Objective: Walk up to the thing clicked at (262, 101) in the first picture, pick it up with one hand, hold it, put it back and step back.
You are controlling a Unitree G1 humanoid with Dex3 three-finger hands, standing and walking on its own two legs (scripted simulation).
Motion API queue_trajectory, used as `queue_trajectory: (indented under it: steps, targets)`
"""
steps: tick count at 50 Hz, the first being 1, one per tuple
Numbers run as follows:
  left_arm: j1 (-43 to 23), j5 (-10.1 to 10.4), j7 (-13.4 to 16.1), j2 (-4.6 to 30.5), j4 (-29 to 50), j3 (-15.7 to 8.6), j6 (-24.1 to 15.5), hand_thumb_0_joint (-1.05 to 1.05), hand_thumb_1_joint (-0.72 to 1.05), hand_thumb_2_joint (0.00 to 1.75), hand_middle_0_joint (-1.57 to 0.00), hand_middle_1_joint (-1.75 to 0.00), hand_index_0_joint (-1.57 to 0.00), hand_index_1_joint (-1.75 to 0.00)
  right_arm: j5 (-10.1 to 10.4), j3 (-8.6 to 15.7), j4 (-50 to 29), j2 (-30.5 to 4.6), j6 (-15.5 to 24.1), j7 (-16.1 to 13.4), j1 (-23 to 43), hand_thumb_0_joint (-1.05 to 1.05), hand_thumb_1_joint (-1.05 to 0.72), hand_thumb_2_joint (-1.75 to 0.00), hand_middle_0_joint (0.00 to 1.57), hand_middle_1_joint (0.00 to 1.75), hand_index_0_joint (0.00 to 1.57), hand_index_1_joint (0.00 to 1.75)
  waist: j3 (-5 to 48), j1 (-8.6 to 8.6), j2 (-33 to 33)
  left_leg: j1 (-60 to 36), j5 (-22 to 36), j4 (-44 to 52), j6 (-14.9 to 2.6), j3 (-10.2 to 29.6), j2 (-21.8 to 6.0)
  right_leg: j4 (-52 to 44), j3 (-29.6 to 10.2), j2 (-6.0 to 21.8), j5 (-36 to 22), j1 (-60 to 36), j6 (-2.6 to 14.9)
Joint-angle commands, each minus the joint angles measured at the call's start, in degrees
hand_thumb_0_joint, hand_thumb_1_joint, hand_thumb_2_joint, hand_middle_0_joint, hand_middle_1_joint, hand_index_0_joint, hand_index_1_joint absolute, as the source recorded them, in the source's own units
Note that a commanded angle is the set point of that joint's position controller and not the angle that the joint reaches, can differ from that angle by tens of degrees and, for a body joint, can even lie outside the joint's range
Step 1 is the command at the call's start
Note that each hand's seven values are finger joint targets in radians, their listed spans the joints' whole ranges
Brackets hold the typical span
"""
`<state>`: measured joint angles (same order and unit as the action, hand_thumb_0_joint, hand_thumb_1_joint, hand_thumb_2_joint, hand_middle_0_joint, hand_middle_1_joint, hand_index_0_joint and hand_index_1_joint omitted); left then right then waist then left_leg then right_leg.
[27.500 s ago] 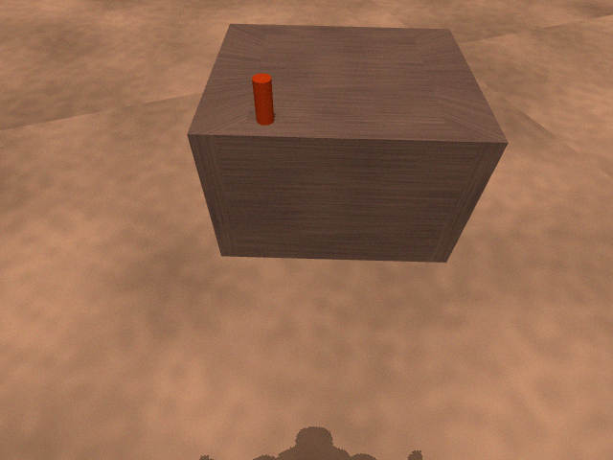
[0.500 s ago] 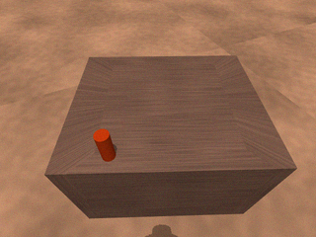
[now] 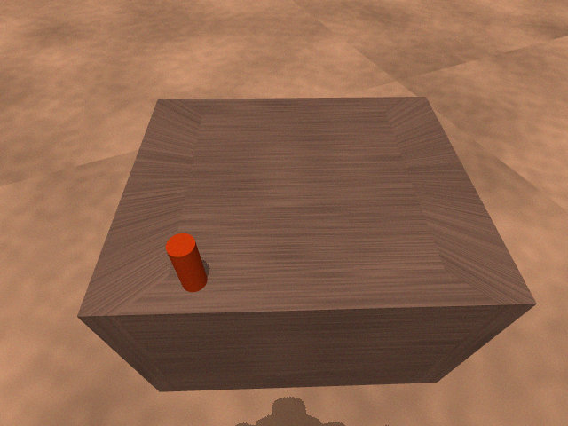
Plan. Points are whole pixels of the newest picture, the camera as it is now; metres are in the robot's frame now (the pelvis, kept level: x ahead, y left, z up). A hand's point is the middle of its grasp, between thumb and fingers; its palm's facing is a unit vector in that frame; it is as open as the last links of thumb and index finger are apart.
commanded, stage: stand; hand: left
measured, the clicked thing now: (188, 264) +0.42 +0.20 -0.12
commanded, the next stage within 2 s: step back in 0.76 s
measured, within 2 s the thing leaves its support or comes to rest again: neither
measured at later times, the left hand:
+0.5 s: hand out of the picture +0.08 +0.25 -0.16, palm faces -0.03 -0.94 -0.34, open 7.4 cm
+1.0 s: hand out of the picture +0.08 +0.27 -0.17, palm faces -0.03 -0.92 -0.40, open 7.4 cm
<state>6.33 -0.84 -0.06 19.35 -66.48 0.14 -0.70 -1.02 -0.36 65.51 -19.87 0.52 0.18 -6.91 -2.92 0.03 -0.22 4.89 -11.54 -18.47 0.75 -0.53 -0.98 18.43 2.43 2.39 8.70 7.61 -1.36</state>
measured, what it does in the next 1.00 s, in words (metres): stands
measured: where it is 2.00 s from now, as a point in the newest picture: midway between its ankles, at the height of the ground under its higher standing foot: outside the picture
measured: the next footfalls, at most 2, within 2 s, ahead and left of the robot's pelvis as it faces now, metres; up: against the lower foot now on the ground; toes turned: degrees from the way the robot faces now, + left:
left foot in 1.14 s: -0.05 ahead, +0.14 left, +0.00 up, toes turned -1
right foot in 1.50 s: -0.08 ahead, -0.08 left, +0.00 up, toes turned +0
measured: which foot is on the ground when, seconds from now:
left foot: down 0.00-0.96, up 0.98-1.00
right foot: down 0.00-1.00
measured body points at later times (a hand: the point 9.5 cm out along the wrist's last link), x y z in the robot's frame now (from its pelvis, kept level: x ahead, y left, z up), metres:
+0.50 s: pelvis +0.01 +0.00 +0.00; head +0.02 +0.00 +0.45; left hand +0.08 +0.30 -0.13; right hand +0.08 -0.30 -0.14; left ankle -0.02 +0.13 -0.75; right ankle +0.01 -0.13 -0.75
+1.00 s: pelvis -0.03 +0.00 -0.02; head +0.04 +0.00 +0.43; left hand +0.08 +0.32 -0.14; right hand +0.07 -0.32 -0.14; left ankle -0.03 +0.12 -0.74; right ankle +0.02 -0.13 -0.75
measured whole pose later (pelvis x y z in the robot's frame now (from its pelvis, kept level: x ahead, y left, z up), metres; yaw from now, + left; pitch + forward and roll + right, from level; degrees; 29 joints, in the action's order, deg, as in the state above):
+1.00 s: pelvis -0.03 +0.00 -0.02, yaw +0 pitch -1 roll +0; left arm 3.0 -0.6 0.4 22.1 -57.0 -2.6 1.5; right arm 0.2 2.9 57.3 -23.3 -3.0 0.8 -3.1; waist -10.0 -0.4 -0.5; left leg 17.9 -20.0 -40.0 -1.5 1.0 0.2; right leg 31.7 2.4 3.0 12.8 17.7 -0.5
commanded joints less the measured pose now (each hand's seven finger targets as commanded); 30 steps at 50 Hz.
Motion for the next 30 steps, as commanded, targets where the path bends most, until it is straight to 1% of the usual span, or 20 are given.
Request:
queue_trajectory:
  steps: [1, 3, 4, 5, 7, 9, 10, 11, 12, 14, 16, 18, 19, 21, 23, 24, 26, 28, 29, 30]
  targets:
    - [-2.0, 0.2, 0.6, 12.4, 3.3, -2.4, -1.2, 0.0, 0.9, 0.9, -0.2, -0.3, -0.2, -0.3, 0.2, 2.4, -2.9, -12.0, 1.3, -0.9, 1.5, 0.0, -0.9, -0.9, 0.2, 0.3, 0.2, 0.3, 4.4, 0.05, 0.0, 2.4, 7.9, 3.5, -1.55, 4.7, -6.7, -1.9, -5.6, 6.2, -7.8, -3.9, 2.06]
    - [-1.7, 0.2, 0.7, 12.0, 3.2, -2.2, -1.1, 0.0, 0.9, 0.9, -0.2, -0.3, -0.2, -0.3, 0.3, 2.4, -3.1, -12.1, 1.4, -0.9, 2.2, 0.0, -0.9, -0.9, 0.2, 0.3, 0.2, 0.3, 4.5, 0.19, -0.4, 1.5, 9.3, 3.5, -1.44, 4.9, -6.8, -1.6, -5.0, 5.9, -8.0, -3.3, 1.91]
    - [-2.1, 0.3, 0.6, 12.1, 3.2, -2.3, -1.1, 0.0, 0.9, 0.9, -0.2, -0.3, -0.2, -0.3, 0.3, 2.3, -2.9, -11.9, 1.4, -0.9, 1.4, 0.0, -0.9, -0.9, 0.2, 0.3, 0.2, 0.3, 4.2, -0.05, -0.1, 2.2, 9.2, 3.5, -1.44, 4.7, -6.7, -1.8, -5.4, 6.1, -8.4, -3.7, 1.91]
    - [-2.0, 0.3, 0.7, 12.0, 3.2, -2.3, -1.1, 0.0, 0.9, 0.9, -0.2, -0.3, -0.2, -0.3, 0.3, 2.3, -3.0, -12.0, 1.3, -0.9, 1.5, 0.0, -0.9, -0.9, 0.2, 0.3, 0.2, 0.3, 4.1, 0.14, -0.2, 2.2, 8.3, 3.8, -1.43, 4.9, -6.8, -1.7, -5.0, 5.9, -7.1, -3.6, 1.92]
    - [-1.6, 0.3, 0.6, 11.7, 3.1, -2.1, -1.1, 0.0, 0.9, 0.9, -0.2, -0.3, -0.2, -0.3, 0.4, 2.4, -3.1, -12.2, 1.3, -0.9, 2.2, 0.0, -0.9, -0.9, 0.2, 0.3, 0.2, 0.3, 4.3, 0.28, -0.1, 1.5, 8.9, 3.3, -1.57, 5.0, -6.9, -2.0, -5.0, 6.0, -7.5, -3.4, 1.86]
    - [-2.0, 0.3, 0.5, 12.1, 3.2, -2.3, -1.0, 0.0, 0.9, 0.9, -0.2, -0.3, -0.2, -0.3, 0.3, 2.3, -2.9, -11.8, 1.3, -0.9, 1.5, 0.0, -0.9, -0.9, 0.2, 0.3, 0.2, 0.3, 3.6, 0.05, 0.4, 2.2, 7.7, 4.0, -1.28, 4.9, -6.6, -2.0, -5.1, 5.9, -6.9, -3.2, 1.93]
    - [-2.2, 0.3, 0.6, 12.3, 3.3, -2.4, -1.0, 0.0, 0.9, 0.9, -0.2, -0.3, -0.2, -0.3, 0.3, 2.4, -2.9, -12.1, 1.4, -0.9, 1.5, 0.0, -0.9, -0.9, 0.2, 0.3, 0.2, 0.3, 3.9, 0.06, 0.0, 2.1, 7.9, 3.9, -1.36, 4.8, -6.7, -2.0, -5.3, 6.1, -7.3, -3.6, 2.06]
    - [-1.7, 0.2, 0.5, 11.9, 3.4, -2.3, -1.0, 0.0, 0.9, 0.9, -0.2, -0.3, -0.2, -0.3, 0.3, 2.4, -3.0, -12.5, 1.4, -0.9, 2.0, 0.0, -0.9, -0.9, 0.2, 0.3, 0.2, 0.3, 4.5, 0.41, -0.5, 1.5, 8.9, 3.6, -1.55, 4.9, -6.9, -1.8, -5.1, 6.1, -8.0, -3.8, 2.06]
    - [-2.0, 0.3, 0.6, 12.3, 3.4, -2.4, -1.0, 0.0, 0.9, 0.9, -0.2, -0.3, -0.2, -0.3, 0.3, 2.4, -3.1, -12.1, 1.4, -0.9, 1.8, 0.0, -0.9, -0.9, 0.2, 0.3, 0.2, 0.3, 4.8, 0.11, 0.1, 1.4, 10.1, 3.5, -1.56, 4.8, -6.9, -1.5, -5.1, 6.1, -9.0, -4.1, 2.15]
    - [-1.6, 0.3, 0.6, 12.2, 3.5, -2.3, -1.1, 0.0, 0.9, 0.9, -0.2, -0.3, -0.2, -0.3, 0.4, 2.5, -3.2, -12.4, 1.5, -0.9, 2.0, 0.0, -0.9, -0.9, 0.2, 0.3, 0.2, 0.3, 5.4, 0.34, 0.0, 0.4, 12.0, 3.1, -1.63, 4.7, -7.0, -1.2, -5.0, 6.2, -10.4, -4.2, 2.15]
    - [-1.8, 0.3, 0.6, 12.0, 3.6, -2.2, -1.1, 0.0, 0.9, 0.9, -0.2, -0.3, -0.2, -0.3, 0.4, 2.6, -3.2, -12.4, 1.5, -0.9, 2.2, 0.0, -0.9, -0.9, 0.2, 0.3, 0.2, 0.3, 5.2, 0.16, 0.0, 0.0, 12.2, 2.9, -1.55, 4.7, -7.0, -1.3, -4.9, 6.1, -10.5, -3.7, 2.09]
    - [-2.5, 0.4, 0.7, 12.2, 3.7, -2.3, -1.0, 0.0, 0.9, 0.9, -0.2, -0.3, -0.2, -0.3, 0.4, 2.4, -3.0, -11.9, 1.4, -0.9, 1.7, 0.0, -0.9, -0.9, 0.2, 0.3, 0.2, 0.3, 4.1, 0.07, 0.1, 1.2, 11.0, 3.4, -1.3, 4.5, -6.7, -1.8, -5.0, 6.1, -9.7, -3.7, 1.99]
    - [-1.7, 0.3, 0.6, 12.0, 3.6, -2.3, -1.0, 0.0, 0.9, 0.9, -0.2, -0.3, -0.2, -0.3, 0.4, 2.5, -3.1, -12.3, 1.3, -0.9, 2.0, 0.0, -0.9, -0.9, 0.2, 0.3, 0.2, 0.3, 4.0, 0.33, -0.2, 1.2, 9.9, 3.4, -1.43, 4.6, -6.8, -2.1, -4.9, 6.1, -8.8, -3.4, 1.87]
    - [-2.1, 0.2, 0.7, 12.3, 3.6, -2.4, -1.0, 0.0, 0.9, 0.9, -0.2, -0.3, -0.2, -0.3, 0.3, 2.5, -3.3, -12.1, 1.2, -0.9, 1.7, 0.0, -0.9, -0.9, 0.2, 0.3, 0.2, 0.3, 3.9, 0.04, 0.3, 1.8, 8.7, 3.7, -1.55, 4.6, -6.6, -2.2, -5.0, 6.1, -8.1, -3.7, 1.88]
    - [-2.0, 0.2, 0.6, 12.5, 3.7, -2.5, -1.0, 0.0, 0.9, 0.9, -0.2, -0.3, -0.2, -0.3, 0.3, 2.5, -3.4, -12.2, 1.3, -0.9, 1.8, 0.0, -0.9, -0.9, 0.2, 0.3, 0.2, 0.3, 4.6, 0.08, 0.2, 1.1, 9.5, 3.6, -1.67, 4.6, -6.9, -1.9, -5.1, 6.3, -8.6, -3.8, 2.15]
    - [-1.9, 0.3, 0.6, 12.3, 3.6, -2.4, -1.0, 0.0, 0.9, 0.9, -0.2, -0.3, -0.2, -0.3, 0.4, 2.4, -3.3, -12.0, 1.3, -0.8, 2.0, 0.0, -0.9, -0.9, 0.2, 0.3, 0.2, 0.3, 3.9, 0.17, -0.2, 1.3, 9.1, 3.9, -1.35, 4.9, -6.6, -2.2, -4.8, 5.9, -7.8, -3.3, 1.94]
    - [-2.0, 0.3, 0.6, 12.1, 3.7, -2.3, -1.0, 0.0, 0.9, 0.9, -0.2, -0.3, -0.2, -0.3, 0.4, 2.5, -3.3, -12.2, 1.3, -0.8, 1.9, 0.0, -0.9, -0.9, 0.2, 0.3, 0.2, 0.3, 3.9, 0.09, 0.0, 1.3, 8.2, 3.9, -1.43, 4.9, -6.8, -2.3, -5.0, 6.0, -6.9, -3.3, 1.97]
    - [-2.4, 0.3, 0.6, 12.4, 3.9, -2.4, -1.1, 0.0, 0.9, 0.9, -0.2, -0.3, -0.2, -0.3, 0.3, 2.5, -3.4, -12.1, 1.3, -0.8, 1.7, 0.0, -0.9, -0.9, 0.2, 0.3, 0.2, 0.3, 4.3, -0.08, 0.5, 1.8, 8.9, 3.8, -1.48, 4.8, -6.7, -2.3, -5.1, 6.1, -8.1, -3.9, 2.04]
    - [-2.1, 0.3, 0.6, 12.4, 3.9, -2.4, -1.1, 0.0, 0.9, 0.9, -0.2, -0.3, -0.2, -0.3, 0.3, 2.5, -3.4, -12.1, 1.3, -0.8, 2.0, 0.0, -0.9, -0.9, 0.2, 0.3, 0.2, 0.3, 4.2, 0.12, 0.0, 1.6, 9.0, 3.7, -1.48, 4.7, -6.7, -2.3, -5.1, 6.2, -8.4, -3.8, 2.08]
    - [-2.3, 0.2, 0.6, 12.4, 3.9, -2.4, -1.0, 0.0, 0.9, 0.9, -0.2, -0.3, -0.2, -0.3, 0.3, 2.5, -3.5, -12.3, 1.3, -0.8, 1.9, 0.0, -0.9, -0.9, 0.2, 0.3, 0.2, 0.3, 4.6, 0.06, -0.5, 1.9, 8.6, 3.9, -1.46, 4.7, -6.7, -2.2, -5.0, 6.2, -7.8, -4.2, 2.06]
